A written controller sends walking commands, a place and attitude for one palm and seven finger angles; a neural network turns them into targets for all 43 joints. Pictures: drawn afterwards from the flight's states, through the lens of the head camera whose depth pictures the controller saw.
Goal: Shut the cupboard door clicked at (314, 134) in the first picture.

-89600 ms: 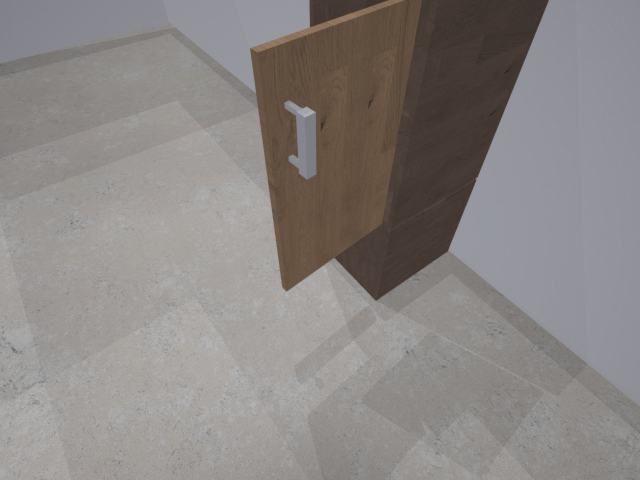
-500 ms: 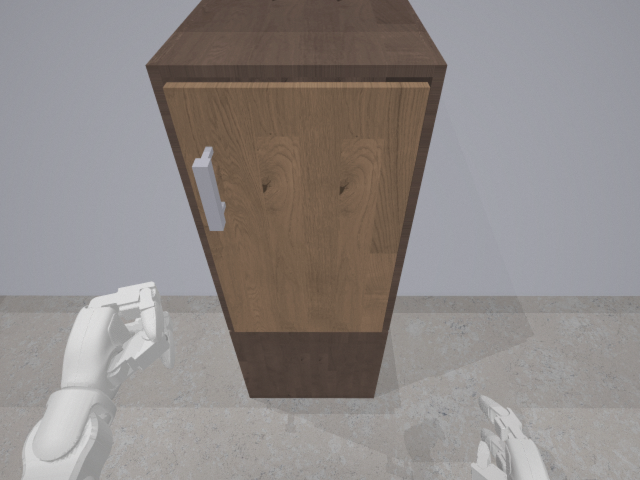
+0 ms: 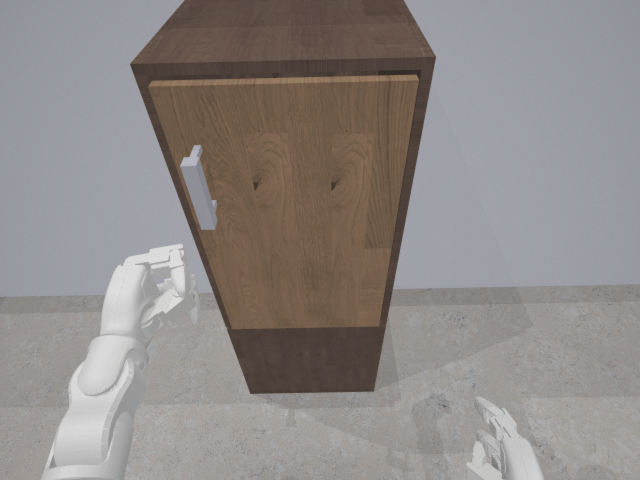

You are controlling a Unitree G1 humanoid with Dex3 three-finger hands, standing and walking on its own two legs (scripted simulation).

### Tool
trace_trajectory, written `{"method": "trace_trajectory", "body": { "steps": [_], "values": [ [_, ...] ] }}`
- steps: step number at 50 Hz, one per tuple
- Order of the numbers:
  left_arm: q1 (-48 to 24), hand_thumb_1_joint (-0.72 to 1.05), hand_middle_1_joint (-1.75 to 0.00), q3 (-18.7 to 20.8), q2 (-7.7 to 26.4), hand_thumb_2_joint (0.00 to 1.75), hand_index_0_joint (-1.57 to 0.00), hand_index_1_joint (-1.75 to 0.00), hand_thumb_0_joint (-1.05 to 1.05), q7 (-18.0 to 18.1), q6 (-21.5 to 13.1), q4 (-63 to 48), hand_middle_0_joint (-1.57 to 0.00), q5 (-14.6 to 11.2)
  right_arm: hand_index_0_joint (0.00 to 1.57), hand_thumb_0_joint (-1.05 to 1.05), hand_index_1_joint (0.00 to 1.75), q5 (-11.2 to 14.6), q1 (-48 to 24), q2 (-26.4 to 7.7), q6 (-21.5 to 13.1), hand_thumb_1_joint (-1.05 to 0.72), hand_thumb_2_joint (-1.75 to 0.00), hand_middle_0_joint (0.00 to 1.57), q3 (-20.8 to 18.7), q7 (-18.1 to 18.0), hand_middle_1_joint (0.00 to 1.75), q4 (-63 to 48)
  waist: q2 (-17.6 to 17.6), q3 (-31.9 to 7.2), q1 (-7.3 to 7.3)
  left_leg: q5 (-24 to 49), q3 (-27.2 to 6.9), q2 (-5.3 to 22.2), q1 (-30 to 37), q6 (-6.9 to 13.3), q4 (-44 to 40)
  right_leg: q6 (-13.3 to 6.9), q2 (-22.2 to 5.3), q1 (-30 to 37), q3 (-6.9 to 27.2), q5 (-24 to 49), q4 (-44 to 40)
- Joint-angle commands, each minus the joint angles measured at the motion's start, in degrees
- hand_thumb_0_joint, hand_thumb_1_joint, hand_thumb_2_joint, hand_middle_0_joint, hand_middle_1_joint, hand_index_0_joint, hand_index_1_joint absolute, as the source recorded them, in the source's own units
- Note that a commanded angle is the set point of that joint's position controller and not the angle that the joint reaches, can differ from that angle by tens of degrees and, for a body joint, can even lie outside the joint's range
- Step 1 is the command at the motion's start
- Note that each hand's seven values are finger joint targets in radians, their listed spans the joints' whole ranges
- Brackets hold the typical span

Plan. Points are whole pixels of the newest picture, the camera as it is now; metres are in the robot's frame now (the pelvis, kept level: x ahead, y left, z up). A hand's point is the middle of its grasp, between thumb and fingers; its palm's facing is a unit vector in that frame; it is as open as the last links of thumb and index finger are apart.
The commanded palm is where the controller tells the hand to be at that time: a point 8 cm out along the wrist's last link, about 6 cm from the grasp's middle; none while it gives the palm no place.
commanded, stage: bring the fist close to the handle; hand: left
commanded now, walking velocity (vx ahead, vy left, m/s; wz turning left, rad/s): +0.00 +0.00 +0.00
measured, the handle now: (203, 187) +0.49 +0.22 +0.12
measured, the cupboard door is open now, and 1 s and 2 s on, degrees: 0 0 0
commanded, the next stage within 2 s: push the door shut along its arc in 1.06 s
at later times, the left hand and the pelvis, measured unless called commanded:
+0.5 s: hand (200, 246) +0.36 +0.19 +0.12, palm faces +0.09 -1.00 -0.02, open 3.1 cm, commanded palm +0.35 +0.23 +0.12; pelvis +0.00 +0.01 +0.00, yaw +0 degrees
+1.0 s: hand (215, 226) +0.41 +0.18 +0.12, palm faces +0.11 -0.99 -0.02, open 3.1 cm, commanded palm +0.37 +0.22 +0.12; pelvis +0.00 +0.01 +0.00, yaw -2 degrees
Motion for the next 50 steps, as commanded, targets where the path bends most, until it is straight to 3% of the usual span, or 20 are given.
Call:
{"method": "trace_trajectory", "body": {
  "steps": [1, 5, 8, 11, 13, 17, 20, 23, 24, 25, 29, 30, 32, 33, 37, 40, 44, 45, 48, 50],
  "values": [
    [-13.8, 0.90, -1.50, 5.7, 8.3, 0.90, -1.30, -1.50, 0.00, 1.7, -3.3, -9.4, -1.30, -0.2, 0.20, 0.00, 0.30, -0.1, -6.0, -6.0, -2.1, -0.90, -0.90, 0.20, -2.9, -0.1, 0.30, -9.3, -2.5, -9.1, 0.66, 11.0, -0.1, 0.0, 3.6, 1.2, -5.2, 2.2, -2.1, 3.5, 3.1, 14.5, -7.1],
    [-18.6, 0.90, -1.50, 6.9, 9.8, 0.90, -1.30, -1.50, 0.00, 2.3, -4.0, -7.5, -1.30, 0.1, 0.20, 0.00, 0.30, -0.2, -5.3, -6.4, -1.2, -0.90, -0.90, 0.20, -3.2, -0.1, 0.30, -8.8, -3.7, -10.6, 0.10, 12.0, 0.2, 0.2, 4.3, 1.3, -5.0, 2.4, -1.8, 4.1, 3.2, 16.2, -7.0],
    [-20.4, 0.90, -1.50, 6.5, 9.4, 0.90, -1.30, -1.50, 0.00, 1.6, -4.7, -6.2, -1.30, 0.1, 0.20, 0.00, 0.30, 0.0, -5.4, -6.3, -0.6, -0.90, -0.90, 0.20, -3.4, 0.0, 0.30, -8.7, -1.0, -11.0, 0.13, 12.8, 0.4, 0.0, 5.0, 1.1, -5.2, 2.0, -1.7, 4.2, 3.0, 17.6, -6.5],
    [-22.8, 0.90, -1.50, 5.7, 8.8, 0.90, -1.30, -1.50, 0.00, 1.0, -4.8, -3.2, -1.30, 0.1, 0.20, 0.00, 0.30, 0.1, -5.0, -6.6, -0.2, -0.90, -0.90, 0.20, -3.6, -0.1, 0.30, -8.3, -2.6, -10.2, -0.66, 12.6, 0.3, 0.2, 4.8, 1.3, -5.1, 2.1, -1.6, 3.2, 2.9, 17.4, -6.9],
    [-26.9, 0.90, -1.50, 6.5, 10.2, 0.90, -1.30, -1.50, 0.00, 0.9, -4.8, -2.2, -1.30, 0.1, 0.20, 0.00, 0.30, 0.2, -4.7, -6.8, 0.1, -0.90, -0.90, 0.20, -3.7, -0.3, 0.30, -7.7, -1.2, -10.6, -1.00, 12.2, 0.1, 0.2, 5.3, 1.2, -5.1, 2.0, -1.5, 2.6, 2.9, 16.8, -6.9],
    [-33.7, 0.90, -1.50, 3.9, 8.6, 0.90, -1.30, -1.50, 0.00, 1.0, -5.2, 1.1, -1.30, 0.5, 0.20, 0.00, 0.30, 0.4, -4.4, -7.0, 0.6, -0.90, -0.90, 0.20, -3.7, -0.6, 0.30, -7.1, -0.5, -10.8, -2.11, 10.7, -0.3, 0.2, 5.9, 1.2, -5.3, 1.7, -1.4, 0.8, 2.7, 14.3, -7.1],
    [-38.7, 0.90, -1.50, 5.7, 11.4, 0.90, -1.30, -1.50, 0.00, 1.7, -5.4, 6.8, -1.30, 0.9, 0.20, 0.00, 0.30, 0.2, -3.6, -7.6, 1.4, -0.90, -0.90, 0.20, -3.7, -1.0, 0.30, -6.0, -2.8, -10.3, -2.65, 9.0, -0.7, 0.4, 4.7, 1.3, -5.2, 1.9, -1.3, 0.0, 3.0, 11.8, -7.7],
    [-43.0, 0.90, -1.50, 5.4, 11.0, 0.90, -1.30, -1.50, 0.00, 2.2, -6.5, 9.5, -1.30, 1.6, 0.20, 0.00, 0.30, 0.2, -3.4, -7.3, 1.8, -0.90, -0.90, 0.20, -3.9, -0.7, 0.30, -5.8, 0.5, -13.3, -2.31, 10.6, -0.8, 0.3, 6.2, 1.1, -5.1, 1.3, -1.4, 0.4, 2.7, 13.5, -6.7],
    [-43.7, 0.90, -1.50, 4.4, 9.9, 0.90, -1.30, -1.50, 0.00, 2.2, -6.8, 11.0, -1.30, 1.7, 0.20, 0.00, 0.30, 0.1, -2.9, -7.3, 1.9, -0.90, -0.90, 0.20, -3.8, -0.6, 0.30, -5.8, -0.1, -14.0, -2.46, 11.4, -0.9, 0.3, 6.3, 1.0, -5.1, 1.3, -1.3, 0.5, 2.4, 14.3, -6.4],
    [-44.1, 0.90, -1.50, 5.2, 11.1, 0.90, -1.30, -1.50, 0.00, 2.5, -7.0, 13.1, -1.30, 1.9, 0.20, 0.00, 0.30, 0.1, -2.3, -7.7, 2.2, -0.90, -0.90, 0.20, -3.9, -0.5, 0.30, -5.4, -1.8, -14.5, -2.69, 11.5, -1.0, 0.5, 5.9, 1.1, -4.8, 1.4, -1.2, 0.4, 2.4, 14.2, -6.3],
    [-49.0, 0.90, -1.50, 4.9, 10.5, 0.90, -1.30, -1.50, 0.00, 3.1, -8.0, 18.3, -1.30, 2.4, 0.20, 0.00, 0.30, 0.1, -1.3, -7.7, 3.1, -0.90, -0.90, 0.20, -4.1, 0.1, 0.30, -5.2, -0.4, -14.9, -2.71, 11.9, -1.0, 0.6, 5.3, 0.9, -4.8, 1.2, -1.2, -0.2, 2.4, 15.1, -5.7],
    [-49.3, 0.90, -1.50, 6.8, 12.8, 0.90, -1.30, -1.50, 0.00, 3.7, -8.4, 20.0, -1.30, 2.8, 0.20, 0.00, 0.30, 0.0, -0.5, -8.0, 3.4, -0.90, -0.90, 0.20, -4.2, 0.1, 0.30, -4.8, -2.2, -15.0, -2.72, 12.5, -1.2, 0.7, 4.8, 1.0, -4.6, 1.3, -1.1, 0.2, 2.3, 15.4, -5.7],
    [-51.4, 0.90, -1.50, 5.1, 10.4, 0.90, -1.30, -1.50, 0.00, 4.0, -9.3, 20.6, -1.30, 3.0, 0.20, 0.00, 0.30, -0.1, -0.1, -7.6, 3.7, -0.90, -0.90, 0.20, -4.4, 0.6, 0.30, -5.0, -1.2, -16.2, -3.01, 13.7, -0.8, 0.7, 5.4, 1.0, -4.4, 1.3, -1.0, 0.1, 2.3, 17.0, -5.2],
    [-52.5, 0.90, -1.50, 5.8, 11.5, 0.90, -1.30, -1.50, 0.00, 4.3, -9.9, 21.0, -1.30, 3.3, 0.20, 0.00, 0.30, -0.1, 0.4, -7.8, 3.9, -0.90, -0.90, 0.20, -4.5, 0.7, 0.30, -4.7, -0.5, -17.1, -2.90, 14.5, -0.9, 0.8, 5.5, 0.9, -4.2, 1.1, -1.0, 0.3, 2.3, 17.6, -4.8],
    [-48.3, 0.90, -1.50, 6.9, 11.3, 0.90, -1.30, -1.50, 0.00, 4.5, -10.9, 22.9, -1.30, 3.3, 0.20, 0.00, 0.30, -0.3, 1.4, -8.0, 4.7, -0.90, -0.90, 0.20, -4.9, 1.5, 0.30, -5.4, -2.6, -17.3, -2.10, 15.7, -0.2, 0.8, 4.5, 1.1, -4.2, 1.2, -0.8, 1.6, 2.4, 19.6, -4.7],
    [-47.8, 0.90, -1.50, 9.2, 14.5, 0.90, -1.30, -1.50, 0.00, 4.7, -11.7, 22.3, -1.30, 3.6, 0.20, 0.00, 0.30, -0.4, 1.9, -8.3, 5.5, -0.90, -0.90, 0.20, -5.1, 1.5, 0.30, -5.6, -3.8, -17.3, -1.71, 15.4, 0.1, 0.8, 3.2, 1.4, -4.5, 1.3, -0.7, 3.2, 2.8, 19.8, -4.9],
    [-51.6, 0.90, -1.50, 7.0, 12.5, 0.90, -1.30, -1.50, 0.00, 4.4, -12.5, 20.4, -1.30, 3.4, 0.20, 0.00, 0.30, -0.2, 1.3, -7.9, 5.8, -0.90, -0.90, 0.20, -5.0, 1.3, 0.30, -5.6, -1.0, -16.0, -3.26, 13.1, 0.5, 0.7, 3.9, 1.5, -4.7, 1.4, -0.5, 1.4, 3.1, 18.0, -5.7],
    [-51.7, 0.90, -1.50, 7.4, 13.2, 0.90, -1.30, -1.50, 0.00, 4.4, -12.8, 20.4, -1.30, 3.4, 0.20, 0.00, 0.30, -0.2, 1.8, -8.1, 5.8, -0.90, -0.90, 0.20, -5.1, 1.1, 0.30, -5.4, -2.4, -15.9, -3.24, 13.2, 0.2, 0.8, 3.7, 1.7, -4.6, 1.5, -0.4, 1.7, 3.1, 17.8, -5.8],
    [-51.1, 0.90, -1.50, 6.2, 11.7, 0.90, -1.30, -1.50, 0.00, 3.8, -13.2, 20.0, -1.30, 3.2, 0.20, 0.00, 0.30, -0.1, 1.5, -7.8, 5.7, -0.90, -0.90, 0.20, -5.2, 1.1, 0.30, -5.2, 1.0, -17.3, -3.22, 14.3, 0.2, 0.7, 5.4, 1.5, -4.6, 1.2, -0.4, 1.4, 2.9, 18.8, -5.4],
    [-51.1, 0.90, -1.50, 5.8, 11.6, 0.90, -1.30, -1.50, 0.00, 3.5, -13.1, 20.7, -1.30, 3.2, 0.20, 0.00, 0.30, -0.1, 2.0, -8.0, 5.6, -0.90, -0.90, 0.20, -5.3, 1.0, 0.30, -4.8, -0.5, -16.7, -3.52, 13.7, 0.1, 0.8, 5.2, 1.6, -4.5, 1.3, -0.3, 1.1, 2.8, 18.0, -5.8]
  ]
}}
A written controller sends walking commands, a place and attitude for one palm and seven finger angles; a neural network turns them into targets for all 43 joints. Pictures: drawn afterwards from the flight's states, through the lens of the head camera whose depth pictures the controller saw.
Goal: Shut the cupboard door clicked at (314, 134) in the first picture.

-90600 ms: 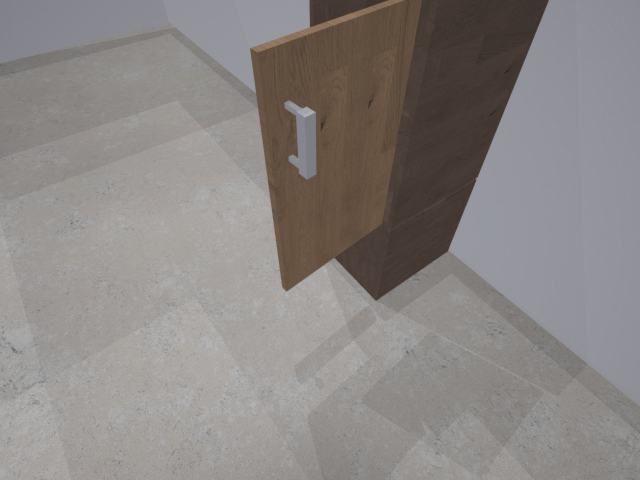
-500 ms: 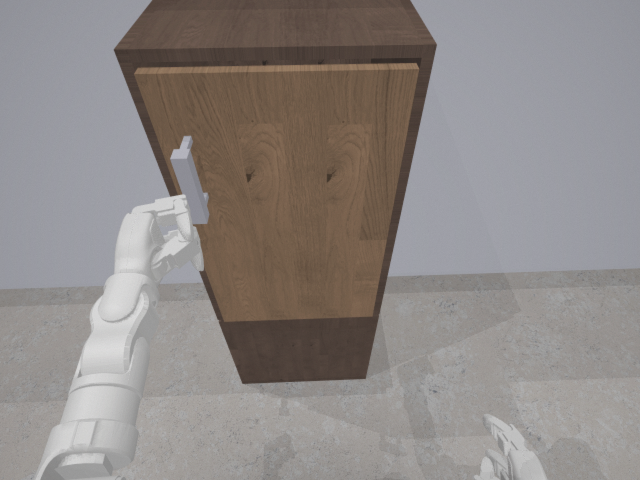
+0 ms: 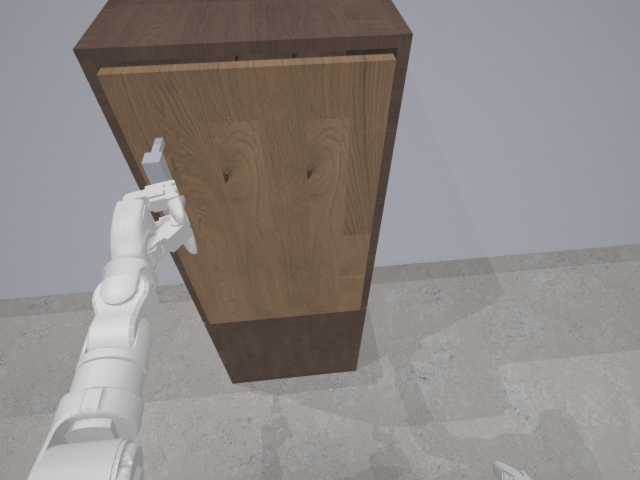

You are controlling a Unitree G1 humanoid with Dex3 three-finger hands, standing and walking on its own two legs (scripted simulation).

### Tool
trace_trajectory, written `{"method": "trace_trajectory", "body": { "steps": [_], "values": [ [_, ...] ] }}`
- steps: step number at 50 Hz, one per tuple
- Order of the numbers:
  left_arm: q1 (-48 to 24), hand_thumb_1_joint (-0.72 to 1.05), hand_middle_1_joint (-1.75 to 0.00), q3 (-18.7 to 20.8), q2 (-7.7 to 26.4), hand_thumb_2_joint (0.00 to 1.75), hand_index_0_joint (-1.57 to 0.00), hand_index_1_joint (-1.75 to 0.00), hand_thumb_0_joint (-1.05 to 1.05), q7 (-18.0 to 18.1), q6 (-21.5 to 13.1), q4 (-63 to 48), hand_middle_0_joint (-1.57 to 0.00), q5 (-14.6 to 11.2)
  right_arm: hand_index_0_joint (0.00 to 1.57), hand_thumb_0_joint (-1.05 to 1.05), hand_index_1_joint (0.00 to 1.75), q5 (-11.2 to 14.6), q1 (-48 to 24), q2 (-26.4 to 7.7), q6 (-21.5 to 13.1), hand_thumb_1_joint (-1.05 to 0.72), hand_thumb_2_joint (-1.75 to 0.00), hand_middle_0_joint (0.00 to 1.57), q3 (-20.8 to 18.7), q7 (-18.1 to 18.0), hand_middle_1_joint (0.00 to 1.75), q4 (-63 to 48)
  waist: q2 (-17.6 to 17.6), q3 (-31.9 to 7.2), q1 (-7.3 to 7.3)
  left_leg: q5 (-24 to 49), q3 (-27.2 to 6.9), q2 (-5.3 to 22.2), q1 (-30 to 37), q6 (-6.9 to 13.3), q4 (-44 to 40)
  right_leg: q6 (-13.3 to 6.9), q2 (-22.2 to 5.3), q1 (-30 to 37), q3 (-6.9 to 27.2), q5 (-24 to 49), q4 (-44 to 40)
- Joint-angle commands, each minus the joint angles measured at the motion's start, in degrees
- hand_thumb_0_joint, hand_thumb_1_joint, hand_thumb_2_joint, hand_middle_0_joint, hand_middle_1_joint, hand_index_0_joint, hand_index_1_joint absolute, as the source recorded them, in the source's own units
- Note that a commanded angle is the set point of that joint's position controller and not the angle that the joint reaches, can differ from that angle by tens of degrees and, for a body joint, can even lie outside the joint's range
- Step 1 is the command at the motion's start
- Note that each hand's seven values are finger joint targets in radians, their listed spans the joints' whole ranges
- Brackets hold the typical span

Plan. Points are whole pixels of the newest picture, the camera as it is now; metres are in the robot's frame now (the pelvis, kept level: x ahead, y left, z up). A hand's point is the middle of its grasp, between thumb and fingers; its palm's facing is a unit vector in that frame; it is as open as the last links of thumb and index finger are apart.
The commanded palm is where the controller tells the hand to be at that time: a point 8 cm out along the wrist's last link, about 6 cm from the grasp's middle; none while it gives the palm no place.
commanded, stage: bring the fist close to the handle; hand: left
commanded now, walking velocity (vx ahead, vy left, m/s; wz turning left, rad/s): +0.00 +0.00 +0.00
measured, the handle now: (168, 183) +0.48 +0.23 +0.12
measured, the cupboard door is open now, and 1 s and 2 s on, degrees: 0 0 0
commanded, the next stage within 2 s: push the door shut along its arc in 0.06 s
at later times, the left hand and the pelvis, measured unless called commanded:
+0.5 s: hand (192, 215) +0.41 +0.18 +0.12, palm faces +0.05 -1.00 -0.03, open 3.2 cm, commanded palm +0.41 +0.22 +0.12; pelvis -0.01 +0.00 +0.00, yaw +2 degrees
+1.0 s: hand (194, 212) +0.42 +0.18 +0.12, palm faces +0.14 -0.99 -0.01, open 3.3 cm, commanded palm +0.42 +0.22 +0.12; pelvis -0.06 +0.00 -0.02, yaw +2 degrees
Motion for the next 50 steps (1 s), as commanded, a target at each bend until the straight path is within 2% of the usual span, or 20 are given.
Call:
{"method": "trace_trajectory", "body": {
  "steps": [1, 3, 5, 8, 11, 14, 17, 22, 25, 26, 29, 30, 34, 38, 41, 42, 43, 45, 47, 50],
  "values": [
    [-23.0, 0.90, -1.50, 1.5, 9.8, 0.90, -1.30, -1.50, 0.00, -0.3, -4.4, -12.5, -1.30, -0.8, 0.20, 0.00, 0.30, 0.0, -3.0, -7.2, -3.0, -0.90, -0.90, 0.20, -2.9, -0.7, 0.30, -7.4, -0.1, -16.1, 0.10, 13.3, -2.0, 0.3, 8.6, 0.7, -4.1, 0.5, -0.8, 4.7, 0.7, 16.7, -4.7],
    [-23.8, 0.90, -1.50, 0.4, 8.6, 0.90, -1.30, -1.50, 0.00, -0.5, -3.9, -11.5, -1.30, -1.1, 0.20, 0.00, 0.30, 0.2, -3.3, -7.2, -2.9, -0.90, -0.90, 0.20, -2.6, -0.7, 0.30, -7.5, -0.7, -14.7, -0.25, 11.3, -2.1, 0.2, 7.8, 0.6, -4.4, 0.7, -0.9, 3.9, 0.5, 14.9, -5.1],
    [-24.4, 0.90, -1.50, 2.7, 11.2, 0.90, -1.30, -1.50, 0.00, 0.1, -3.7, -10.0, -1.30, -0.8, 0.20, 0.00, 0.30, -0.1, -2.9, -7.5, -2.7, -0.90, -0.90, 0.20, -2.8, -0.9, 0.30, -7.1, -2.9, -14.9, -0.04, 11.1, -2.2, 0.1, 7.4, 0.9, -4.2, 0.8, -1.0, 4.4, 0.9, 14.6, -5.4],
    [-24.2, 0.90, -1.50, 2.0, 10.7, 0.90, -1.30, -1.50, 0.00, -0.1, -4.2, -12.0, -1.30, -0.7, 0.20, 0.00, 0.30, 0.0, -3.7, -7.1, -2.6, -0.90, -0.90, 0.20, -2.5, -0.7, 0.30, -8.1, -1.1, -17.0, 0.47, 12.1, -1.7, -0.1, 7.6, 0.7, -4.2, 0.7, -1.3, 6.0, 1.2, 16.4, -4.9],
    [-28.4, 0.90, -1.50, 0.0, 10.2, 0.90, -1.30, -1.50, 0.00, -0.8, -4.8, -10.6, -1.30, -0.1, 0.20, 0.00, 0.30, 0.2, -3.6, -7.1, -2.4, -0.90, -0.90, 0.20, -2.4, -0.7, 0.30, -7.5, -0.4, -14.7, -1.07, 11.3, -2.1, 0.1, 7.9, 0.8, -3.9, 0.7, -1.2, 3.6, 1.2, 15.5, -4.9],
    [-31.9, 0.90, -1.50, 0.2, 11.1, 0.90, -1.30, -1.50, 0.00, -1.8, -5.1, -7.8, -1.30, -0.1, 0.20, 0.00, 0.30, 0.2, -3.6, -7.2, -2.2, -0.90, -0.90, 0.20, -2.3, -1.0, 0.30, -7.2, 0.2, -15.4, -1.48, 10.1, -2.4, -0.1, 8.2, 0.7, -3.7, 0.6, -1.2, 2.7, 1.3, 14.2, -4.9],
    [-36.6, 0.90, -1.50, 2.1, 14.0, 0.90, -1.30, -1.50, 0.00, -2.7, -4.9, -0.7, -1.30, -0.2, 0.20, 0.00, 0.30, 0.2, -2.7, -7.7, -1.8, -0.90, -0.90, 0.20, -2.0, -1.3, 0.30, -6.2, -1.8, -13.0, -2.29, 7.2, -2.8, -0.2, 5.6, 0.8, -3.8, 0.8, -1.3, 1.4, 1.5, 11.2, -5.5],
    [-44.9, 0.90, -1.50, 0.5, 14.0, 0.90, -1.30, -1.50, 0.00, -5.3, -7.3, 5.1, -1.30, 0.0, 0.20, 0.00, 0.30, 0.3, -0.5, -7.8, -1.7, -0.90, -0.90, 0.20, -2.1, -1.2, 0.30, -5.5, -1.4, -16.5, -4.00, 8.6, -3.1, -0.3, 5.9, 0.9, -2.1, 0.8, -1.3, 0.3, 1.7, 13.1, -4.0],
    [-50.6, 0.90, -1.50, 1.0, 16.1, 0.90, -1.30, -1.50, 0.00, -6.2, -8.5, 8.9, -1.30, -0.2, 0.20, 0.00, 0.30, 0.3, 0.7, -8.4, -1.7, -0.90, -0.90, 0.20, -2.2, -1.4, 0.30, -4.3, -2.7, -15.7, -5.28, 5.7, -3.6, -0.3, 4.4, 1.1, -1.7, 1.0, -1.2, -1.8, 1.9, 9.6, -4.3],
    [-52.2, 0.90, -1.50, -0.5, 14.9, 0.90, -1.30, -1.50, 0.00, -6.7, -8.9, 9.1, -1.30, -0.3, 0.20, 0.00, 0.30, 0.4, 0.5, -8.3, -1.9, -0.90, -0.90, 0.20, -2.3, -1.3, 0.30, -4.3, -0.4, -16.4, -5.61, 5.2, -3.5, -0.4, 4.7, 1.0, -1.7, 1.0, -1.3, -2.5, 2.2, 9.1, -4.2],
    [-55.1, 0.90, -1.50, -0.8, 15.6, 0.90, -1.30, -1.50, 0.00, -7.7, -9.6, 12.2, -1.30, -0.3, 0.20, 0.00, 0.30, 0.5, 1.2, -8.7, -2.1, -0.90, -0.90, 0.20, -2.2, -1.4, 0.30, -3.5, -0.6, -15.9, -6.42, 2.1, -4.2, -0.3, 3.5, 1.0, -1.5, 1.0, -1.2, -4.5, 2.2, 5.5, -4.2],
    [-55.4, 0.90, -1.50, -0.2, 16.8, 0.90, -1.30, -1.50, 0.00, -7.9, -9.6, 13.8, -1.30, -0.4, 0.20, 0.00, 0.30, 0.5, 1.8, -9.0, -2.2, -0.90, -0.90, 0.20, -2.1, -1.4, 0.30, -3.3, -2.0, -15.4, -6.67, 0.9, -4.3, -0.3, 2.0, 1.2, -1.5, 1.1, -1.1, -4.4, 2.3, 4.0, -4.4],
    [-59.3, 0.90, -1.50, -1.6, 18.6, 0.90, -1.30, -1.50, 0.00, -9.8, -9.7, 17.1, -1.30, -1.1, 0.20, 0.00, 0.30, 1.1, 2.0, -9.7, -2.9, -0.90, -0.90, 0.20, -1.7, -1.8, 0.30, -2.9, -1.3, -13.0, -8.45, -6.6, -4.3, -0.2, -3.0, 1.2, -1.3, 1.5, -1.5, -6.8, 4.1, -4.1, -5.4],
    [-61.2, 0.90, -1.50, -1.8, 20.5, 0.90, -1.30, -1.50, 0.00, -11.3, -9.6, 18.8, -1.30, -1.9, 0.20, 0.00, 0.30, 1.5, 2.7, -10.4, -3.7, -0.90, -0.90, 0.20, -1.5, -2.1, 0.30, -2.5, 0.4, -13.7, -8.89, -9.0, -4.3, 0.0, -5.8, 1.0, -0.5, 1.5, -1.7, -7.4, 4.9, -8.0, -4.9],
    [-61.4, 0.90, -1.50, -0.5, 22.8, 0.90, -1.30, -1.50, 0.00, -11.8, -9.1, 19.9, -1.30, -2.5, 0.20, 0.00, 0.30, 1.7, 3.4, -10.9, -4.4, -0.90, -0.90, 0.20, -1.5, -2.4, 0.30, -2.3, -1.2, -15.0, -9.09, -9.7, -4.4, 0.3, -8.2, 1.0, 0.4, 1.8, -1.8, -7.2, 5.4, -10.3, -4.7],
    [-63.4, 0.90, -1.50, 6.7, 22.3, 0.90, -1.30, -1.50, 0.00, -5.1, -8.2, 19.3, -1.30, -5.4, 0.20, 0.00, 0.30, 1.3, 2.4, -9.7, -4.4, -0.90, -0.90, 0.20, -1.6, -2.5, 0.30, -2.6, 0.2, -14.9, -6.57, -11.0, -4.8, -0.3, -10.0, 0.4, 0.7, 1.7, -1.8, -7.8, 5.4, -12.4, -5.4],
    [-62.4, 0.90, -1.50, 4.1, 19.6, 0.90, -1.30, -1.50, 0.00, -1.8, -7.8, 18.6, -1.30, -4.5, 0.20, 0.00, 0.30, 1.0, 2.3, -9.3, -4.6, -0.90, -0.90, 0.20, -1.6, -1.9, 0.30, -2.9, 0.6, -16.1, -7.25, -11.5, -4.5, -0.2, -9.1, 0.2, 0.8, 2.1, -1.9, -7.8, 5.5, -13.7, -5.3],
    [-59.7, 0.90, -1.50, 5.1, 20.0, 0.90, -1.30, -1.50, 0.00, 2.7, -7.9, 20.4, -1.30, -2.4, 0.20, 0.00, 0.30, 0.3, 3.3, -9.6, -4.5, -0.90, -0.90, 0.20, -1.8, -1.3, 0.30, -2.8, -2.7, -15.5, -7.35, -11.9, -4.7, -0.4, -10.1, 0.4, 0.8, 2.2, -1.5, -8.3, 4.1, -13.6, -4.5],
    [-61.4, 0.90, -1.50, 3.8, 20.1, 0.90, -1.30, -1.50, 0.00, 4.3, -8.6, 19.3, -1.30, 0.3, 0.20, 0.00, 0.30, -0.2, 4.0, -9.7, -4.4, -0.90, -0.90, 0.20, -1.8, -0.7, 0.30, -2.8, -0.2, -16.3, -7.73, -12.1, -4.4, -0.4, -9.2, 0.5, 0.5, 2.0, -1.4, -9.0, 3.4, -11.5, -3.3],
    [-60.7, 0.90, -1.50, 3.3, 21.6, 0.90, -1.30, -1.50, 0.00, 3.9, -9.5, 21.1, -1.30, 2.7, 0.20, 0.00, 0.30, -0.5, 4.5, -10.0, -4.1, -0.90, -0.90, 0.20, -1.9, -0.5, 0.30, -3.1, -0.9, -16.1, -7.93, -12.6, -4.4, -0.6, -10.1, 0.7, 1.1, 1.8, -1.3, -9.2, 3.5, -12.2, -3.1]
  ]
}}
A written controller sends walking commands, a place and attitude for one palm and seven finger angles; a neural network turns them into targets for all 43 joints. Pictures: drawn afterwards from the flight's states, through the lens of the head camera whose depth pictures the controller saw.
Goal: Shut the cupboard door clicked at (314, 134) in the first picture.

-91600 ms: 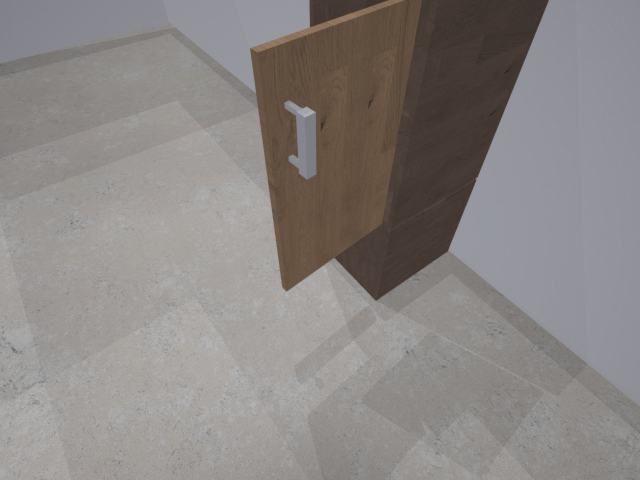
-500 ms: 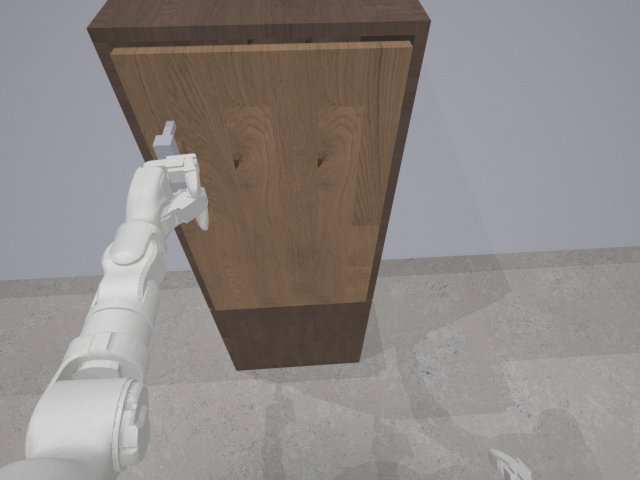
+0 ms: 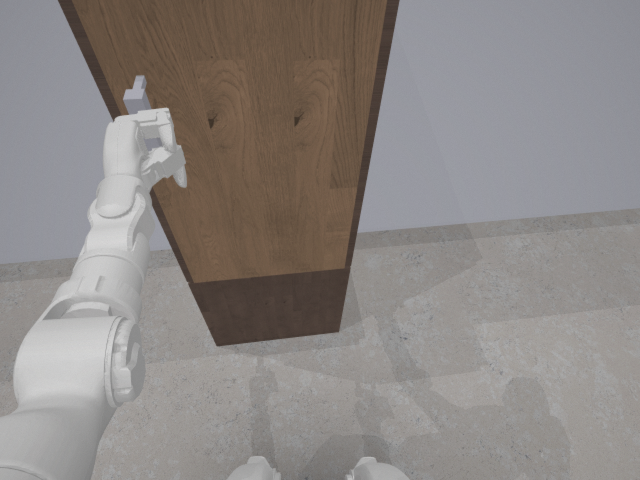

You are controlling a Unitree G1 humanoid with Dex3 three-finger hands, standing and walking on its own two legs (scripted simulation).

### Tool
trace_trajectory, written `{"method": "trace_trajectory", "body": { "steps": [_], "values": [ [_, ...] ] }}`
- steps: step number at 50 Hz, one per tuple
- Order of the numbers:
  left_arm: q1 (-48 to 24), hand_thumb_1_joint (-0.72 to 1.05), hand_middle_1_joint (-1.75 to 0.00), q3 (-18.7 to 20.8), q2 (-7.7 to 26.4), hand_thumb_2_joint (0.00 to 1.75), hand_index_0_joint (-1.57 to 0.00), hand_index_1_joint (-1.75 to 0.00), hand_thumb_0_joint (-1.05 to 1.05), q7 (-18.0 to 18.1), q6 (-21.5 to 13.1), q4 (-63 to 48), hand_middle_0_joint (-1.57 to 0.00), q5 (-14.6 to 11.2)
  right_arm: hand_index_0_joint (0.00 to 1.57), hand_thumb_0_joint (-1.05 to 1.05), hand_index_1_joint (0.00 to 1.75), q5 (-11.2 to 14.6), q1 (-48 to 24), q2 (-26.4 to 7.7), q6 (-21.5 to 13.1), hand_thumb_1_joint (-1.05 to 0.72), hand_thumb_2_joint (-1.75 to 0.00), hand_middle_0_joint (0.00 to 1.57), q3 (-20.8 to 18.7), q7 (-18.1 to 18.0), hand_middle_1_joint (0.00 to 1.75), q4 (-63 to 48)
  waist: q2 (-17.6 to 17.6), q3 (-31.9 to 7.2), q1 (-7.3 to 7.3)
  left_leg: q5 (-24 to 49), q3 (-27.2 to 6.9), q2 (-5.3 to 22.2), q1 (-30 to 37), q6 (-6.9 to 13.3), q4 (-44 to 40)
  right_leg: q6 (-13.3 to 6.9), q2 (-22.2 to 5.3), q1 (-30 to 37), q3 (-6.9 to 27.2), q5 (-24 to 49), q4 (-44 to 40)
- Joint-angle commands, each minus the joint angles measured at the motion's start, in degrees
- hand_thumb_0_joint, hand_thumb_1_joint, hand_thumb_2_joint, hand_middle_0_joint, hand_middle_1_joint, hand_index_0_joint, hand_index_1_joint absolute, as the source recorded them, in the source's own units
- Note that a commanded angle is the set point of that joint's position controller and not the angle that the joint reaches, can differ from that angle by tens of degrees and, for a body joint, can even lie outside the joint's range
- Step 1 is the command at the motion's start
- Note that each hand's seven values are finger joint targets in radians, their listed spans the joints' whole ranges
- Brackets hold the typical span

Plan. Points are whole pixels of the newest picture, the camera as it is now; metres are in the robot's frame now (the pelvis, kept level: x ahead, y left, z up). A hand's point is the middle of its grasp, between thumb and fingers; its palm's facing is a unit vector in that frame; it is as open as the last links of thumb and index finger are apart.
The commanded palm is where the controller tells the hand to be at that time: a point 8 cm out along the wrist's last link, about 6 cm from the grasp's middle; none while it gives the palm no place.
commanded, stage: pull the fist back off the door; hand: left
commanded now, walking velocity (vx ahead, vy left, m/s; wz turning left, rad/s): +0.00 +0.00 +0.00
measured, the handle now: (151, 126) +0.55 +0.21 +0.14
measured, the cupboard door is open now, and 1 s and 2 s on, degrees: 0 0 0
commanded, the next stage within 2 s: draw the hand back to the body in 0.70 s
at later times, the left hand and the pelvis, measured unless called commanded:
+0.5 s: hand (184, 171) +0.46 +0.15 +0.13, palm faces +0.09 -1.00 +0.01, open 3.1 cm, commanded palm +0.41 +0.21 +0.14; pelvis +0.03 +0.02 +0.01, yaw -4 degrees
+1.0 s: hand (167, 195) +0.40 +0.16 +0.15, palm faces +0.07 -1.00 -0.01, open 3.1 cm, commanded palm +0.36 +0.22 +0.15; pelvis +0.08 +0.00 +0.03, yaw -1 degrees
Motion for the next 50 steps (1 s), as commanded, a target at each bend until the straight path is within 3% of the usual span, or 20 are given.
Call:
{"method": "trace_trajectory", "body": {
  "steps": [1, 2, 4, 9, 11, 13, 18, 19, 22, 23, 28, 31, 33, 34, 38, 41, 45, 47, 50],
  "values": [
    [-34.0, 0.90, -1.50, 2.1, 13.9, 0.90, -1.30, -1.50, 0.00, 3.0, -3.7, -11.0, -1.30, 1.2, 0.20, 0.00, 0.30, -0.6, 2.6, -8.3, -2.1, -0.90, -0.90, 0.20, -2.9, -0.1, 0.30, -6.2, 0.1, -15.0, -3.81, -14.4, -1.2, -0.1, 5.3, 0.9, -8.0, 2.0, -1.1, 4.3, 6.8, -14.2, -10.8],
    [-33.9, 0.90, -1.50, 0.8, 12.5, 0.90, -1.30, -1.50, 0.00, 2.4, -3.8, -11.0, -1.30, 1.2, 0.20, 0.00, 0.30, -0.7, 2.3, -8.2, -2.3, -0.90, -0.90, 0.20, -2.9, -0.1, 0.30, -6.3, 0.2, -15.0, -3.95, -14.7, -1.2, -0.2, 5.4, 0.9, -8.0, 2.0, -1.1, 3.9, 6.8, -14.4, -10.8],
    [-33.7, 0.90, -1.50, 2.0, 14.3, 0.90, -1.30, -1.50, 0.00, 1.6, -4.0, -10.6, -1.30, 1.3, 0.20, 0.00, 0.30, -0.7, 2.4, -8.3, -2.3, -0.90, -0.90, 0.20, -3.1, 0.0, 0.30, -6.5, 0.4, -15.3, -3.48, -15.0, -0.9, -0.1, 4.8, 0.8, -7.7, 1.9, -1.2, 4.2, 7.0, -15.1, -10.7],
    [-31.0, 0.90, -1.50, 2.3, 12.1, 0.90, -1.30, -1.50, 0.00, 1.0, -4.8, -13.2, -1.30, 0.7, 0.20, 0.00, 0.30, -0.9, 2.5, -8.0, -2.9, -0.90, -0.90, 0.20, -3.5, 0.3, 0.30, -7.5, 1.5, -18.2, -2.06, -15.5, -1.7, 0.2, 7.5, 0.7, -8.6, 1.6, -1.0, 4.4, 5.9, -13.6, -9.5],
    [-27.1, 0.90, -1.50, 2.4, 10.4, 0.90, -1.30, -1.50, 0.00, 1.0, -4.9, -14.3, -1.30, 0.1, 0.20, 0.00, 0.30, -0.9, 2.3, -7.9, -3.2, -0.90, -0.90, 0.20, -3.6, 0.5, 0.30, -8.1, 1.9, -18.3, -0.85, -15.5, -1.7, 0.3, 8.5, 0.7, -9.1, 1.4, -0.8, 4.7, 5.5, -13.2, -9.5],
    [-24.7, 0.90, -1.50, 2.5, 9.8, 0.90, -1.30, -1.50, 0.00, 1.2, -4.8, -15.6, -1.30, -0.2, 0.20, 0.00, 0.30, -0.9, 2.1, -7.9, -3.2, -0.90, -0.90, 0.20, -3.6, 0.5, 0.30, -8.5, -0.6, -17.4, -0.52, -15.8, -1.8, 0.5, 8.5, 0.8, -9.7, 1.5, -0.7, 5.4, 5.3, -13.5, -9.7],
    [-14.0, 0.90, -1.50, 2.7, 7.3, 0.90, -1.30, -1.50, 0.00, 2.3, -4.6, -25.0, -1.30, -0.7, 0.20, 0.00, 0.30, -0.6, 0.3, -7.4, -3.2, -0.90, -0.90, 0.20, -4.0, 0.8, 0.30, -10.7, 1.4, -18.8, 2.69, -13.3, -1.9, 1.1, 13.0, 0.7, -11.8, 0.8, -0.3, 8.1, 4.3, -10.1, -9.6],
    [-12.5, 0.90, -1.50, 2.7, 6.9, 0.90, -1.30, -1.50, 0.00, 2.6, -4.3, -27.6, -1.30, -1.0, 0.20, 0.00, 0.30, -0.6, -0.1, -7.3, -3.2, -0.90, -0.90, 0.20, -4.0, 0.9, 0.30, -11.0, 0.7, -18.2, 2.77, -12.2, -1.9, 1.3, 13.5, 0.7, -12.2, 0.8, -0.1, 8.9, 4.0, -8.8, -9.6],
    [-3.4, 0.90, -1.50, 4.6, 7.2, 0.90, -1.30, -1.50, 0.00, 3.2, -3.5, -36.1, -1.30, -1.5, 0.20, 0.00, 0.30, -0.5, -1.7, -6.9, -3.0, -0.90, -0.90, 0.20, -4.1, 0.8, 0.30, -12.4, -0.3, -18.8, 4.91, -4.4, -0.8, 1.3, 15.8, 1.0, -12.5, 0.6, 0.2, 13.3, 3.8, -2.9, -10.2],
    [-0.6, 0.90, -1.50, 3.7, 6.0, 0.90, -1.30, -1.50, 0.00, 3.1, -3.1, -39.5, -1.30, -1.6, 0.20, 0.00, 0.30, -0.5, -2.4, -6.7, -3.0, -0.90, -0.90, 0.20, -4.1, 0.9, 0.30, -12.9, 1.2, -18.8, 5.24, -1.9, -0.4, 1.3, 17.2, 0.9, -12.6, 0.5, 0.2, 13.9, 3.6, -0.7, -10.2],
    [11.3, 0.90, -1.50, 0.2, 0.8, 0.90, -1.30, -1.50, 0.00, 2.2, -0.1, -52.4, -1.30, -2.5, 0.20, 0.00, 0.30, -0.2, -5.1, -5.7, -3.1, -0.90, -0.90, 0.20, -4.2, 1.0, 0.30, -13.9, 1.5, -17.2, 6.06, 8.5, 0.2, 1.6, 22.5, 0.6, -12.9, 0.4, 0.3, 16.5, 2.7, 9.1, -10.2],
    [17.0, 0.90, -1.50, -3.5, -3.8, 0.90, -1.30, -1.50, 0.00, 1.8, 2.5, -58.7, -1.30, -3.1, 0.20, 0.00, 0.30, 0.2, -6.7, -5.0, -3.4, -0.90, -0.90, 0.20, -4.0, 0.8, 0.30, -14.3, 1.1, -14.8, 5.66, 13.4, 0.0, 1.7, 25.0, 0.5, -12.8, 0.5, 0.1, 16.7, 2.1, 13.1, -10.6],
    [16.1, 0.90, -1.50, -4.6, -4.5, 0.90, -1.30, -1.50, 0.00, 1.9, 4.5, -61.9, -1.30, -2.9, 0.20, 0.00, 0.30, 0.1, -7.3, -4.9, -3.2, -0.90, -0.90, 0.20, -3.9, 0.5, 0.30, -13.9, 0.6, -14.1, 4.83, 13.6, -0.2, 1.6, 26.0, 0.3, -12.9, 0.7, 0.0, 16.5, 2.1, 13.6, -11.0],
    [16.9, 0.90, -1.50, -3.7, -3.6, 0.90, -1.30, -1.50, 0.00, 2.2, 5.3, -63.3, -1.30, -2.8, 0.20, 0.00, 0.30, 0.1, -7.7, -4.8, -3.1, -0.90, -0.90, 0.20, -3.8, 0.3, 0.30, -13.8, 0.2, -14.2, 5.08, 14.0, -0.3, 1.5, 26.4, 0.3, -13.0, 0.7, -0.1, 17.1, 2.2, 14.1, -11.1],
    [19.0, 0.90, -1.50, -6.9, -6.7, 0.90, -1.30, -1.50, 0.00, 2.0, 8.2, -67.7, -1.30, -2.3, 0.20, 0.00, 0.30, 0.0, -8.9, -4.0, -2.7, -0.90, -0.90, 0.20, -3.4, -0.1, 0.30, -14.0, 0.5, -15.4, 4.93, 19.6, -0.4, 1.2, 29.2, 0.0, -12.2, 0.7, -0.6, 18.7, 2.1, 18.7, -11.0],
    [19.4, 0.90, -1.50, -6.9, -6.3, 0.90, -1.30, -1.50, 0.00, 1.8, 10.2, -66.8, -1.30, -2.0, 0.20, 0.00, 0.30, -0.1, -9.6, -3.8, -1.7, -0.90, -0.90, 0.20, -2.9, -0.4, 0.30, -13.6, -0.2, -13.5, 4.49, 19.0, -0.4, 1.0, 28.9, 0.0, -12.3, 0.7, -0.9, 18.8, 2.1, 19.2, -11.4],
    [28.0, 0.90, -1.50, -3.7, -3.8, 0.90, -1.30, -1.50, 0.00, 1.1, 12.0, -71.1, -1.30, -2.3, 0.20, 0.00, 0.30, -0.2, -11.0, -3.5, -0.6, -0.90, -0.90, 0.20, -2.6, -0.2, 0.30, -15.4, 1.7, -17.3, 7.56, 25.3, 0.0, 0.9, 30.6, -0.3, -12.6, 0.2, -1.1, 23.8, 2.2, 23.9, -11.2],
    [32.3, 0.90, -1.50, -2.6, -3.9, 0.90, -1.30, -1.50, 0.00, 0.4, 13.2, -73.6, -1.30, -3.2, 0.20, 0.00, 0.30, -0.1, -11.5, -2.9, -0.1, -0.90, -0.90, 0.20, -2.4, 0.2, 0.30, -16.2, -0.7, -17.3, 8.16, 28.8, 0.3, 1.0, 30.6, -0.3, -13.0, 0.4, -1.3, 26.3, 2.0, 28.3, -11.4],
    [39.4, 0.90, -1.50, 0.6, -1.4, 0.90, -1.30, -1.50, 0.00, -0.6, 15.2, -75.5, -1.30, -4.0, 0.20, 0.00, 0.30, 0.0, -12.7, -2.9, 1.0, -0.90, -0.90, 0.20, -2.2, 0.2, 0.30, -17.0, -2.2, -14.3, 8.71, 26.5, 1.2, 1.0, 28.9, 0.2, -14.1, 0.8, -1.4, 28.0, 2.2, 30.0, -12.7]
  ]
}}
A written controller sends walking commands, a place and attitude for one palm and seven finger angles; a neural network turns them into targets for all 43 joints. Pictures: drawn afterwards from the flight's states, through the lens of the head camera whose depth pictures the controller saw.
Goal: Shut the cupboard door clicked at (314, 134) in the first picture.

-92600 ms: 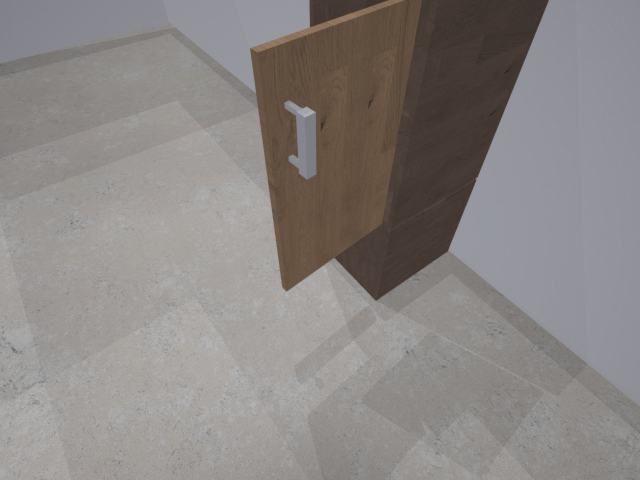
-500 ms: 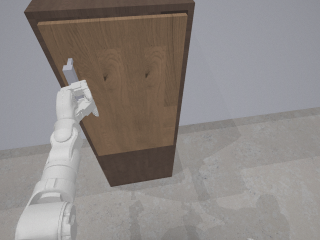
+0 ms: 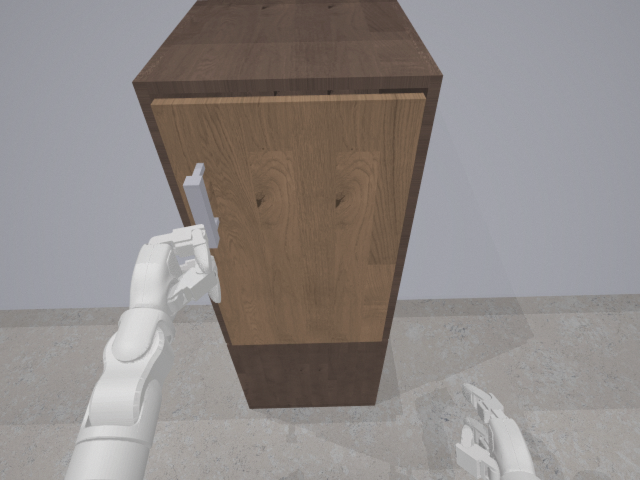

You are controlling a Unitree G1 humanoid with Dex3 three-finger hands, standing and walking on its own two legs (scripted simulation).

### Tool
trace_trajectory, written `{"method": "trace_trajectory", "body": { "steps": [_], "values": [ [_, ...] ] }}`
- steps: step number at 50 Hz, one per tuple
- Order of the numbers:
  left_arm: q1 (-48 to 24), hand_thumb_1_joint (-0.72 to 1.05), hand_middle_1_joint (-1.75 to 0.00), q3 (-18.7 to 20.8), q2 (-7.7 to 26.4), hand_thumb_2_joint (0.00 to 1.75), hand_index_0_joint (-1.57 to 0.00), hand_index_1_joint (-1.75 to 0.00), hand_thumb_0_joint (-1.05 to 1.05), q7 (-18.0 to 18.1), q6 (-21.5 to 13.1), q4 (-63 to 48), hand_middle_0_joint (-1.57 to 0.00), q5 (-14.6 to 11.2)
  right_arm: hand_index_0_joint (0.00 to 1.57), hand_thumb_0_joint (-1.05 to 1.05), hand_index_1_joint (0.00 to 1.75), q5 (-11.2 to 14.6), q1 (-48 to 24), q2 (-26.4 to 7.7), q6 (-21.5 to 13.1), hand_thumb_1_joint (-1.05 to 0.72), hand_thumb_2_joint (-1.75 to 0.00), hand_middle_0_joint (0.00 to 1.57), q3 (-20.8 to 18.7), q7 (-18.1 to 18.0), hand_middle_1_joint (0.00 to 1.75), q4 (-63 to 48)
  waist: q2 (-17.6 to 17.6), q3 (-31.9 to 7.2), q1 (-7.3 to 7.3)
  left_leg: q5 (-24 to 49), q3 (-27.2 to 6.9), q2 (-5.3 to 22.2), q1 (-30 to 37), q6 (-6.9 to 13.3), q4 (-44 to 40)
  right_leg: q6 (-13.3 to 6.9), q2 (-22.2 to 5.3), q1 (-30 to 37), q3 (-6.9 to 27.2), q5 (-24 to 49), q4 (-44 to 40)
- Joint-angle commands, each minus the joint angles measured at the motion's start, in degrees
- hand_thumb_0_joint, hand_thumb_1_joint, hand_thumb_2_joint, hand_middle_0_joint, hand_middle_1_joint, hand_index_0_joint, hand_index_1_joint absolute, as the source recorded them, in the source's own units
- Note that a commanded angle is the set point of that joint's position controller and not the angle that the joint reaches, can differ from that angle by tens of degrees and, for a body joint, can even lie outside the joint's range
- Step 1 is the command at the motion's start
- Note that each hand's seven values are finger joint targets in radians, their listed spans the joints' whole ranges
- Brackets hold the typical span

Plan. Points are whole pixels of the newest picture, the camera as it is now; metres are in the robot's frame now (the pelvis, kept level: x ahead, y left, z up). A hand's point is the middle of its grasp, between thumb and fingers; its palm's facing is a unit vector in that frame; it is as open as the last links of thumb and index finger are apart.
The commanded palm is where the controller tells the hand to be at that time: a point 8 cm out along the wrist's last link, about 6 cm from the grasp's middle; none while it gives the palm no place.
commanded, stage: draw the hand back to the body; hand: left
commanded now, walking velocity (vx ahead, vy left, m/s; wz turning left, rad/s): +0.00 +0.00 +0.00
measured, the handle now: (205, 205) +0.46 +0.22 +0.11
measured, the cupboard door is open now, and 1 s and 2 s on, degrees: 0 0 0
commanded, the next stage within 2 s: step back with the hand held close in 1.40 s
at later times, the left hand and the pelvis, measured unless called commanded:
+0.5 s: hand (140, 328) +0.23 +0.20 +0.15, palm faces +0.29 -0.92 -0.26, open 3.1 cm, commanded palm +0.19 +0.25 +0.16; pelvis -0.03 -0.02 +0.01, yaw +0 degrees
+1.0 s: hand (51, 350) +0.18 +0.26 +0.17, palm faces +0.44 -0.82 -0.38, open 5.9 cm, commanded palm +0.13 +0.30 +0.19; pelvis -0.01 +0.00 +0.02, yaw +0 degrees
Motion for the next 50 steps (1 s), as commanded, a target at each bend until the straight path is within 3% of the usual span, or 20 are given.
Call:
{"method": "trace_trajectory", "body": {
  "steps": [1, 6, 9, 10, 13, 15, 16, 17, 18, 19, 20, 23, 25, 29, 37, 39, 41, 45, 46, 50],
  "values": [
    [-7.3, 0.90, -1.50, 6.2, 9.1, 0.90, -1.30, -1.50, 0.00, -0.9, -1.4, -17.2, -1.30, -1.5, 0.20, 0.00, 0.30, 0.2, -3.5, -6.6, -1.1, -0.90, -0.90, 0.20, -2.6, -0.6, 0.30, -8.5, -3.3, -10.8, -0.21, 27.7, 0.0, 1.9, 7.2, -0.2, -3.6, 0.5, -1.3, 7.3, -0.4, 32.7, -3.1],
    [-6.1, 0.90, -1.50, 7.8, 10.7, 0.90, -1.30, -1.50, 0.00, -2.0, -1.0, -23.3, -1.30, -2.9, 0.20, 0.00, 0.30, 0.1, -5.3, -6.6, -2.2, -0.90, -0.90, 0.20, -2.5, -1.5, 0.30, -8.8, -0.7, -8.9, -0.29, 20.6, 0.2, 1.3, 7.8, 0.2, -4.8, 0.6, -1.2, 6.3, 0.1, 26.4, -5.1],
    [-6.1, 0.90, -1.50, 8.6, 11.7, 0.90, -1.30, -1.50, 0.00, -3.3, -1.2, -23.9, -1.30, -3.9, 0.20, 0.00, 0.30, 0.2, -5.3, -6.9, -3.2, -0.90, -0.90, 0.20, -2.3, -2.1, 0.30, -7.9, -0.8, -7.7, -0.95, 17.2, -0.1, 1.0, 7.3, 0.2, -5.4, 0.7, -1.1, 5.4, 0.3, 22.8, -6.0],
    [-5.3, 0.90, -1.50, 9.7, 12.8, 0.90, -1.30, -1.50, 0.00, -3.6, -1.2, -23.1, -1.30, -4.2, 0.20, 0.00, 0.30, 0.3, -5.2, -7.2, -3.5, -0.90, -0.90, 0.20, -2.4, -2.5, 0.30, -7.6, -2.5, -6.4, -0.98, 15.7, -0.1, 1.0, 6.8, 0.5, -5.3, 1.1, -1.1, 4.8, 0.5, 21.0, -6.7],
    [-5.9, 0.90, -1.44, 9.5, 12.6, 0.90, -1.24, -1.44, 0.00, -4.9, -0.8, -23.1, -1.24, -5.1, 0.20, 0.00, 0.30, 0.5, -6.1, -7.1, -4.7, -0.90, -0.90, 0.20, -2.2, -3.1, 0.30, -7.2, -0.2, -5.6, -0.79, 12.2, -0.3, 0.6, 6.6, 0.4, -6.2, 1.0, -1.4, 4.0, 1.0, 16.1, -7.9],
    [-2.9, 0.90, -1.38, 12.2, 15.0, 0.90, -1.19, -1.38, 0.00, -5.4, -0.5, -22.2, -1.19, -5.6, 0.20, 0.00, 0.30, 0.7, -5.9, -7.5, -5.3, -0.90, -0.90, 0.20, -2.3, -3.2, 0.30, -6.9, -0.6, -5.3, -0.05, 11.8, -0.2, 0.6, 6.0, 0.5, -6.1, 1.2, -1.5, 4.6, 1.6, 15.4, -8.4],
    [-2.4, 0.90, -1.35, 11.8, 14.2, 0.90, -1.16, -1.35, 0.00, -5.8, -0.2, -22.4, -1.16, -6.0, 0.20, 0.00, 0.30, 0.7, -6.4, -7.2, -5.6, -0.90, -0.90, 0.20, -2.2, -3.3, 0.30, -7.1, -1.5, -5.2, 0.17, 10.7, -0.3, 0.5, 5.6, 0.5, -6.5, 1.3, -1.8, 4.8, 1.7, 14.0, -8.8],
    [-3.3, 0.90, -1.32, 12.0, 21.1, 0.90, -1.13, -1.32, 0.00, 0.5, -3.5, -24.1, -1.13, 2.0, 0.20, 0.00, 0.30, -0.6, -7.5, -6.3, -5.4, -0.90, -0.90, 0.20, -2.3, -3.5, 0.30, -6.3, 1.0, 0.2, 0.52, 9.0, -0.7, 0.6, 4.2, 0.4, -8.1, 1.5, -3.9, 3.4, 4.4, 11.9, -12.5],
    [0.5, 0.90, -1.29, 9.9, 16.3, 0.90, -1.11, -1.29, 0.00, 3.0, -4.4, -21.2, -1.11, 2.4, 0.20, 0.00, 0.30, -0.9, -7.4, -5.9, -5.2, -0.90, -0.90, 0.20, -2.0, -3.3, 0.30, -5.7, -0.8, 2.3, 0.07, 7.1, -0.8, 0.7, 3.7, 0.4, -8.8, 1.5, -4.0, 3.4, 3.9, 8.0, -13.0],
    [1.3, 0.90, -1.26, 8.8, 15.9, 0.90, -1.08, -1.26, 0.00, 4.4, -5.4, -22.1, -1.08, 3.3, 0.20, 0.00, 0.30, -0.9, -7.5, -6.1, -4.8, -0.90, -0.90, 0.20, -2.1, -3.1, 0.30, -5.6, -1.2, 2.2, 0.09, 6.8, -0.6, 0.9, 5.0, 0.5, -9.3, 1.4, -3.8, 3.7, 4.1, 6.7, -13.9],
    [2.8, 0.90, -1.23, 10.1, 17.4, 0.90, -1.05, -1.23, 0.00, 5.4, -6.2, -22.5, -1.05, 3.7, 0.20, 0.00, 0.30, -1.0, -7.7, -6.4, -4.7, -0.90, -0.90, 0.20, -2.5, -3.1, 0.30, -5.4, -3.9, 1.1, 0.39, 6.7, -0.4, 1.1, 5.9, 0.7, -9.6, 1.6, -3.6, 4.3, 4.0, 5.5, -15.1],
    [4.2, 0.90, -1.14, 10.8, 18.2, 0.90, -0.97, -1.14, 0.00, 7.1, -8.7, -24.7, -0.97, 4.7, 0.20, 0.00, 0.30, -1.1, -8.3, -6.1, -4.4, -0.90, -0.90, 0.20, -2.5, -3.0, 0.30, -5.1, -1.4, -0.3, 0.43, 5.8, 0.2, 1.1, 7.9, 0.8, -11.2, 1.3, -3.8, 6.4, 4.3, 1.9, -16.2],
    [6.1, 0.90, -1.08, 12.1, 19.4, 0.90, -0.92, -1.08, 0.00, 7.7, -9.6, -24.2, -0.92, 5.1, 0.20, 0.00, 0.30, -1.1, -8.8, -6.3, -4.4, -0.90, -0.90, 0.20, -2.8, -3.1, 0.30, -4.6, -2.6, 0.9, 0.63, 5.8, 0.5, 1.3, 8.9, 1.0, -11.7, 1.5, -3.6, 5.9, 4.6, 0.5, -18.4],
    [7.2, 0.90, -0.96, 12.1, 18.7, 0.90, -0.81, -0.96, 0.00, 8.3, -11.1, -26.2, -0.81, 5.7, 0.20, 0.00, 0.30, -1.2, -9.0, -5.9, -4.7, -0.90, -0.90, 0.20, -2.7, -3.1, 0.30, -4.1, 0.7, 1.3, 0.70, 6.3, 0.4, 1.3, 11.0, 0.9, -13.9, 1.1, -3.3, 7.2, 3.4, 1.5, -18.4],
    [13.2, 0.90, -0.72, 14.0, 18.7, 0.90, -0.58, -0.72, 0.00, 8.5, -12.1, -29.4, -0.58, 6.1, 0.20, 0.00, 0.30, -1.5, -8.5, -6.0, -5.6, -0.90, -0.90, 0.20, -3.1, -2.8, 0.30, -3.6, -0.1, 1.8, 1.26, 10.5, -0.3, 2.0, 13.2, 0.7, -16.3, 0.8, -2.3, 9.3, 1.6, 7.8, -17.5],
    [16.0, 0.90, -0.66, 15.2, 19.2, 0.90, -0.53, -0.66, 0.00, 8.4, -12.3, -31.5, -0.53, 6.3, 0.20, 0.00, 0.30, -1.7, -8.2, -6.0, -5.7, -0.90, -0.90, 0.20, -3.3, -2.5, 0.30, -3.8, 0.8, -0.3, 1.68, 13.5, -0.3, 2.1, 13.8, 0.6, -16.1, 0.7, -2.3, 10.9, 1.4, 11.7, -16.3],
    [18.7, 0.90, -0.60, 15.4, 18.6, 0.90, -0.47, -0.60, 0.00, 8.2, -12.1, -32.2, -0.47, 6.2, 0.20, 0.00, 0.30, -1.7, -7.9, -5.8, -5.8, -0.90, -0.90, 0.20, -3.3, -2.3, 0.30, -3.7, 2.1, 0.9, 1.64, 14.9, -0.3, 2.2, 13.4, 0.3, -16.3, 0.6, -2.3, 11.2, 1.1, 13.3, -15.9],
    [22.7, 0.90, -0.48, 18.9, 20.9, 0.90, -0.36, -0.48, 0.00, 8.2, -11.7, -33.9, -0.36, 6.2, 0.20, 0.00, 0.30, -1.8, -7.5, -6.1, -5.6, -0.90, -0.90, 0.20, -3.7, -2.0, 0.30, -3.8, 0.3, 1.0, 2.07, 17.5, -0.2, 2.5, 13.4, 0.2, -15.6, 0.7, -2.0, 11.1, 1.0, 16.0, -16.0],
    [23.3, 0.90, -0.45, 18.2, 19.7, 0.90, -0.34, -0.45, 0.00, 8.1, -11.7, -34.7, -0.34, 6.1, 0.20, 0.00, 0.30, -1.8, -7.4, -5.8, -5.5, -0.90, -0.90, 0.20, -3.6, -1.9, 0.30, -4.0, 1.2, 1.5, 1.84, 18.2, -0.3, 2.5, 13.0, 0.1, -15.6, 0.6, -2.3, 11.5, 0.9, 16.7, -15.3],
    [26.0, 0.90, -0.33, 21.0, 21.5, 0.90, -0.23, -0.33, 0.00, 8.3, -11.5, -36.7, -0.23, 6.0, 0.20, 0.00, 0.30, -1.8, -7.3, -6.0, -5.4, -0.90, -0.90, 0.20, -3.9, -1.8, 0.30, -4.1, 1.2, 1.3, 2.14, 19.2, -0.2, 2.7, 13.3, 0.0, -15.1, 0.7, -2.1, 11.1, 0.9, 17.6, -15.7]
  ]
}}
